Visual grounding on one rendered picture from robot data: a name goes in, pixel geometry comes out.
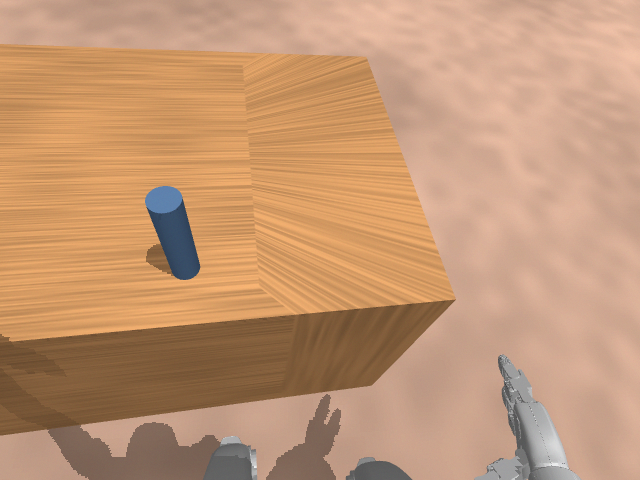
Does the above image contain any can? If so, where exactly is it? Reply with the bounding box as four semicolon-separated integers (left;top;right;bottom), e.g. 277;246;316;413
145;186;200;280

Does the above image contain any right robot hand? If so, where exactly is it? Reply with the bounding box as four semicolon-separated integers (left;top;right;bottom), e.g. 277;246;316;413
474;354;569;480

